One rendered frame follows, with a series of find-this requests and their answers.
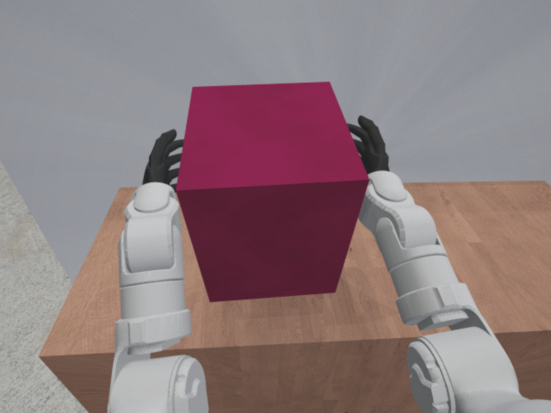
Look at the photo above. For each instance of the left robot forearm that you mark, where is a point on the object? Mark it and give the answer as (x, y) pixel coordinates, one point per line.
(151, 273)

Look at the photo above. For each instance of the right robot forearm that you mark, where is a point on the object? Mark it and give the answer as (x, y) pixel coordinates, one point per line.
(429, 293)

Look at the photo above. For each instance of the pedestal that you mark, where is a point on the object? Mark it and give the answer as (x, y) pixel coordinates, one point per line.
(342, 352)

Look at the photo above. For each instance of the carton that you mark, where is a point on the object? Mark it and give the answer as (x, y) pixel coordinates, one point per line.
(271, 185)

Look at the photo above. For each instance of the robot right hand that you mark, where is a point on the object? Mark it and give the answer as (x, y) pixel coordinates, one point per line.
(372, 147)

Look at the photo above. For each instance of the robot left upper arm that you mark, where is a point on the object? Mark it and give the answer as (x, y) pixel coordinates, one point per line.
(173, 384)

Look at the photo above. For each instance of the robot right upper arm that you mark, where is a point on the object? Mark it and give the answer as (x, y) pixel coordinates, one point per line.
(465, 371)

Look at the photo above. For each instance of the robot left hand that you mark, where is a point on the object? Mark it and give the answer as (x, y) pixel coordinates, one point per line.
(157, 169)

